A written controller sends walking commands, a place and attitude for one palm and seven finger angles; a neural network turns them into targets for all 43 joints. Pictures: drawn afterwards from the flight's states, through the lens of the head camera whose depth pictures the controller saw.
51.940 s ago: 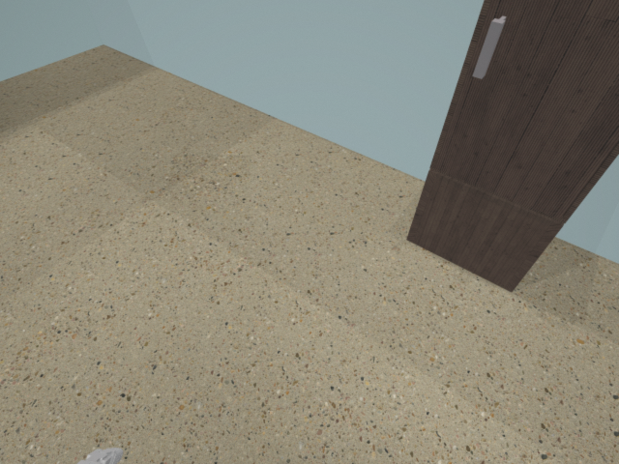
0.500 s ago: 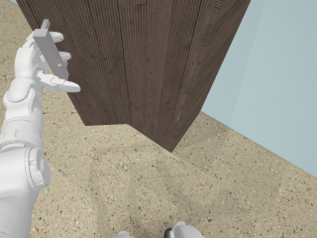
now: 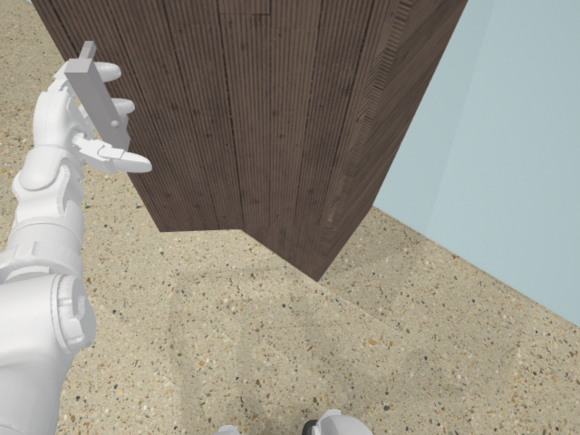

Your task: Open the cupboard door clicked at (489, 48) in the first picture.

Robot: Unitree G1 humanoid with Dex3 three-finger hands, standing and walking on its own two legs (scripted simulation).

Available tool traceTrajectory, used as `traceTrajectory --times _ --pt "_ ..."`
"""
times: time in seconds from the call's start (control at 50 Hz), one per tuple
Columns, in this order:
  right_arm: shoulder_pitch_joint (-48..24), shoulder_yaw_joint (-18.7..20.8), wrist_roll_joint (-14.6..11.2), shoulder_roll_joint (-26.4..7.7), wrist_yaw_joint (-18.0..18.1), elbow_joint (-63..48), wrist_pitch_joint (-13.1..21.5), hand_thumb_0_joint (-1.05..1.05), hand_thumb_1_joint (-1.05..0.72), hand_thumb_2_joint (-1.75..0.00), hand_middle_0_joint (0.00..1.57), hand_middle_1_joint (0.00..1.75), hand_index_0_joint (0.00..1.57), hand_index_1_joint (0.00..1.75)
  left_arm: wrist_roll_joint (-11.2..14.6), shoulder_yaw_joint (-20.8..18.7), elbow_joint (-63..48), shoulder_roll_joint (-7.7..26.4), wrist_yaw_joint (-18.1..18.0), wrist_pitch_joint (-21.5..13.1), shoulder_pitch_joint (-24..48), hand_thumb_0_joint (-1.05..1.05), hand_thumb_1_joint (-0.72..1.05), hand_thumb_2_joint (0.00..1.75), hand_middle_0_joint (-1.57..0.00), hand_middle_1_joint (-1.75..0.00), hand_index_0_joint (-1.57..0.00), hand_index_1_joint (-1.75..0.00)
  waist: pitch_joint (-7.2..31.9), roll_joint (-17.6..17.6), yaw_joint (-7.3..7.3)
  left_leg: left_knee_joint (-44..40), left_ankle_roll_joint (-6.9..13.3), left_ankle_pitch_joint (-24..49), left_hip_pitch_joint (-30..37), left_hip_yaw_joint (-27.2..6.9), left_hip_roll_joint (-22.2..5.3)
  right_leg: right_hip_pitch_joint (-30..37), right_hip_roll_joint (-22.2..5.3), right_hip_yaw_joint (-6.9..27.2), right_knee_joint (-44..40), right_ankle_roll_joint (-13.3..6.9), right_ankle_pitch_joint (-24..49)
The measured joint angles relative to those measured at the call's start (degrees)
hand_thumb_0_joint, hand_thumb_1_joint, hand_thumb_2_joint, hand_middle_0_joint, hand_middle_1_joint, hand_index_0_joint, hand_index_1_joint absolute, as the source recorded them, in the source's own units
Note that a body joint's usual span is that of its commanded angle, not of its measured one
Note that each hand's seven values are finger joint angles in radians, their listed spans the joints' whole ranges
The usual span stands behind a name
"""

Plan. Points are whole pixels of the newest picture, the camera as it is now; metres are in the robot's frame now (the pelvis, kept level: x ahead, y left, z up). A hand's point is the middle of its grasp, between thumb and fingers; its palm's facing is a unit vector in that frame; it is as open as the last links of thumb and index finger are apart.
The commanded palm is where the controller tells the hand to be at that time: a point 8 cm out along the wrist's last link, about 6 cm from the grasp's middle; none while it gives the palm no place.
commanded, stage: close the thumb around the handle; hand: left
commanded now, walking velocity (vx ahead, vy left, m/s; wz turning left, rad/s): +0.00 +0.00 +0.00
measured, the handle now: (105, 99) +0.55 +0.23 +0.12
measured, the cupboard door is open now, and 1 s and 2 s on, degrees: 40 41 85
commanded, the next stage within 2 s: pull the door open along its arc in 0.70 s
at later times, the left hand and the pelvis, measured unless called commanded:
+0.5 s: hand (113, 124) +0.50 +0.20 +0.12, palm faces +0.01 -1.00 -0.01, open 7.6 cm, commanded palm +0.48 +0.24 +0.12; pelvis +0.00 +0.01 +0.00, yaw +0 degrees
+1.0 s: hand (113, 128) +0.49 +0.20 +0.12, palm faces +0.00 -1.00 -0.01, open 6.0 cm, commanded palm +0.45 +0.25 +0.12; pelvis +0.00 +0.00 +0.00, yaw -1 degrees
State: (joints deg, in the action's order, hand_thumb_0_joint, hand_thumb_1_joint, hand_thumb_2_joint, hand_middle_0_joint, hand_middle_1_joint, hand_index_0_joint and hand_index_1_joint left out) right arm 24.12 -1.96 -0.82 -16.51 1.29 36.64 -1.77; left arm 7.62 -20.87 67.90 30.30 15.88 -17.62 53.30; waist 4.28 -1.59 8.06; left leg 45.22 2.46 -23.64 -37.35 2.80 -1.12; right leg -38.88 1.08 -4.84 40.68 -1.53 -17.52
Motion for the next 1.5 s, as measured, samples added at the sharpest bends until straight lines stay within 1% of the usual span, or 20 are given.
traceTrajectory --times 0.1,0.2,0.28,0.4,0.54,0.6,0.78,0.88,0.98,1.04,1.12,1.2,1.26,1.28,1.3,1.34,1.38,1.42,1.46,1.5 --pt "-0.4 -0.1 -0.1 0.1 0.0 -0.4 -0.3 0.01 -0.9 -0.9 0.2 0.3 0.2 0.3 0.1 -0.4 -0.4 0.0 0.5 -0.1 -0.7 -0.02 -0.47 0.31 -0.28 -1.2 -0.28 -1.2 0.2 0.1 0.02 -0.1 0.0 -0.2 0.4 0.2 -0.1 0.3 0.1 0.2 -0.1 0.0 -0.1" --pt "-0.5 -0.1 -0.2 0.2 0.0 -0.8 -0.5 0.01 -0.9 -0.9 0.2 0.3 0.2 0.3 0.4 -0.5 -1.2 -0.3 0.7 -0.1 -1.6 -0.02 -0.33 0.37 -0.28 -1.22 -0.28 -1.22 0.2 0.0 -0.06 -0.2 0.1 -0.2 0.8 0.3 -0.1 0.7 0.2 0.4 -0.2 0.1 -0.1" --pt "-0.6 -0.2 -0.2 0.3 0.1 -0.8 -0.7 0.01 -0.9 -0.9 0.2 0.3 0.2 0.3 0.4 -0.5 -1.1 -0.4 0.9 -0.2 -1.6 -0.01 -0.16 0.44 -0.3 -1.24 -0.3 -1.24 0.2 0.1 -0.14 -0.3 0.2 -0.3 1.0 0.4 0.0 0.8 0.1 0.4 -0.2 0.2 -0.1" --pt "-0.7 -0.4 -0.2 0.4 0.2 -0.6 -0.6 0.01 -0.9 -0.9 0.2 0.3 0.2 0.3 0.1 -0.3 -0.4 -0.4 0.9 -0.2 -0.7 -0.01 0.15 0.58 -0.33 -1.27 -0.33 -1.27 0.1 0.0 -0.13 -0.1 0.3 -0.2 0.6 0.2 0.2 0.5 -0.1 0.3 0.0 0.3 -0.2" --pt "-0.2 -0.1 0.1 0.4 0.0 0.2 -0.3 0.01 -0.9 -0.9 0.2 0.3 0.2 0.3 0.3 0.8 -0.3 -0.9 -0.5 -0.1 0.0 0.0 0.53 0.74 -0.36 -1.31 -0.35 -1.31 0.1 -0.2 -0.25 0.3 0.3 -0.2 -0.1 -0.1 0.4 0.0 -0.4 0.0 0.2 0.5 -0.2" --pt "-0.1 -0.2 0.1 0.5 -0.1 0.6 -0.2 0.01 -0.9 -0.9 0.2 0.3 0.2 0.3 0.2 0.8 0.2 -0.8 -0.7 -0.2 0.3 0.0 0.67 0.8 -0.36 -1.33 -0.36 -1.32 0.1 -0.2 -0.21 0.4 0.4 -0.2 -0.2 -0.1 0.4 0.0 -0.4 0.0 0.3 0.5 -0.2" --pt "0.3 -0.2 0.2 0.3 0.0 0.7 0.0 0.01 -0.9 -0.9 0.2 0.3 0.2 0.3 0.0 0.6 1.2 -0.4 -0.8 -0.6 0.9 0.0 0.69 0.79 -0.34 -1.35 -0.34 -1.34 0.0 -0.2 0.19 0.6 0.4 -0.2 -0.4 -0.1 0.4 -0.2 -0.3 0.0 0.4 0.4 -0.1" --pt "0.2 -0.3 0.2 0.1 0.2 0.4 -0.1 0.01 -0.9 -0.9 0.2 0.3 0.2 0.3 -0.7 -1.0 1.0 0.3 0.1 -0.6 0.4 0.0 0.69 0.78 -0.35 -1.35 -0.34 -1.35 0.1 -0.1 0.53 0.5 0.3 -0.1 -0.5 0.2 0.2 -0.5 -0.1 0.3 0.4 0.3 0.1" --pt "0.5 -0.1 -0.2 0.0 0.3 -1.0 -0.7 0.01 -0.9 -0.9 0.2 0.3 0.2 0.3 0.4 -1.9 -1.8 0.5 1.1 -0.1 -3.0 0.0 0.69 0.76 -0.34 -1.35 -0.34 -1.35 0.4 -0.2 0.42 -0.3 0.3 -0.1 0.7 1.1 -0.2 0.2 0.3 1.3 -0.2 0.3 0.4" --pt "0.7 0.1 -0.5 0.0 0.2 -1.9 -1.1 0.01 -0.9 -0.9 0.2 0.3 0.2 0.3 1.4 -2.2 -5.8 -0.7 1.5 0.4 -6.9 0.0 0.69 0.75 -0.34 -1.35 -0.34 -1.35 0.8 -0.4 -0.1 -1.2 0.3 0.0 2.0 1.7 -0.4 1.1 0.6 1.9 -0.8 0.3 0.5" --pt "0.5 0.5 -1.2 0.2 -0.1 -2.9 -1.5 0.01 -0.9 -0.9 0.2 0.3 0.2 0.3 3.3 -1.9 -13.3 -3.2 1.9 1.5 -13.8 0.0 0.68 0.72 -0.34 -1.35 -0.33 -1.35 1.3 -0.6 -1.16 -2.8 0.2 0.1 4.5 2.3 -0.5 3.2 0.8 2.5 -2.0 0.3 0.6" --pt "-0.6 0.9 -1.7 0.6 -0.5 -4.1 -1.3 0.01 -0.9 -0.9 0.2 0.3 0.2 0.3 5.1 -0.5 -23.3 -6.6 1.7 3.4 -22.2 0.0 0.66 0.7 -0.35 -1.35 -0.32 -1.35 1.7 -0.8 -2.37 -4.6 0.1 0.5 7.4 2.7 -0.4 5.8 0.9 2.9 -3.3 0.3 0.8" --pt "-2.2 1.0 -2.0 1.0 -0.7 -4.8 -0.5 0.01 -0.9 -0.9 0.2 0.3 0.2 0.3 6.2 1.4 -30.6 -9.3 1.2 4.8 -28.2 0.0 0.66 0.7 -0.35 -1.35 -0.31 -1.34 1.8 -0.9 -3.39 -5.8 0.1 0.8 9.6 2.7 -0.1 7.8 0.7 3.0 -4.0 0.3 0.8" --pt "-2.8 1.1 -2.0 1.1 -0.7 -5.0 -0.2 0.01 -0.9 -0.9 0.2 0.3 0.2 0.3 6.4 2.2 -33.2 -10.6 0.3 5.5 -30.0 0.0 0.66 0.7 -0.35 -1.35 -0.31 -1.34 1.8 -0.9 -3.89 -6.1 0.0 0.9 10.2 2.6 -0.1 8.4 0.7 2.9 -4.1 0.3 0.8" --pt "-3.5 1.3 -2.0 1.3 -0.8 -5.0 0.3 0.01 -0.9 -0.9 0.2 0.3 0.2 0.3 6.4 3.2 -35.9 -12.1 -1.6 6.3 -31.7 0.0 0.66 0.7 -0.35 -1.35 -0.32 -1.33 1.8 -1.0 -4.44 -6.3 0.0 1.0 10.7 2.6 0.0 8.9 0.6 2.9 -4.3 0.3 0.9" --pt "-5.2 1.6 -1.9 1.6 -1.2 -4.9 1.3 0.01 -0.9 -0.9 0.2 0.3 0.2 0.3 5.9 5.4 -41.4 -15.6 -6.9 7.8 -34.7 0.0 0.65 0.72 -0.33 -1.34 -0.32 -1.31 1.7 -1.2 -5.48 -6.7 -0.1 1.2 11.6 2.3 0.2 9.9 0.4 2.6 -4.6 0.3 0.9" --pt "-7.1 1.8 -1.6 2.0 -1.7 -4.6 2.1 0.01 -0.9 -0.9 0.2 0.3 0.2 0.3 5.0 7.6 -46.9 -19.5 -13.3 9.2 -37.8 0.01 0.64 0.73 -0.32 -1.34 -0.33 -1.29 1.5 -1.2 -6.43 -7.1 -0.2 1.6 12.5 2.0 0.5 10.8 0.1 2.4 -4.7 0.2 0.9" --pt "-9.2 1.8 -1.0 2.6 -2.1 -4.4 2.4 0.01 -0.9 -0.9 0.2 0.3 0.19 0.3 3.4 10.2 -52.2 -23.2 -19.8 10.4 -41.1 0.01 0.64 0.74 -0.31 -1.35 -0.33 -1.28 1.3 -1.1 -7.23 -7.6 -0.3 1.9 13.6 1.8 0.7 11.7 -0.1 2.2 -4.8 0.2 0.9" --pt "-11.1 1.6 -0.4 3.2 -2.3 -4.4 2.2 0.01 -0.9 -0.9 0.2 0.3 0.19 0.3 1.2 13.2 -56.8 -26.5 -25.8 11.8 -44.1 0.01 0.64 0.75 -0.31 -1.35 -0.33 -1.28 0.9 -1.1 -7.89 -8.0 -0.4 2.2 14.7 1.5 0.9 12.8 -0.3 1.9 -4.9 0.1 0.8" --pt "-12.8 1.2 0.3 3.8 -2.2 -4.4 1.6 0.01 -0.9 -0.9 0.2 0.3 0.19 0.3 -1.1 16.4 -60.4 -29.1 -30.9 13.6 -46.6 0.0 0.64 0.76 -0.31 -1.35 -0.33 -1.28 0.4 -1.0 -8.45 -8.3 -0.5 2.4 15.8 1.0 1.1 14.0 -0.6 1.4 -4.9 -0.1 0.7"
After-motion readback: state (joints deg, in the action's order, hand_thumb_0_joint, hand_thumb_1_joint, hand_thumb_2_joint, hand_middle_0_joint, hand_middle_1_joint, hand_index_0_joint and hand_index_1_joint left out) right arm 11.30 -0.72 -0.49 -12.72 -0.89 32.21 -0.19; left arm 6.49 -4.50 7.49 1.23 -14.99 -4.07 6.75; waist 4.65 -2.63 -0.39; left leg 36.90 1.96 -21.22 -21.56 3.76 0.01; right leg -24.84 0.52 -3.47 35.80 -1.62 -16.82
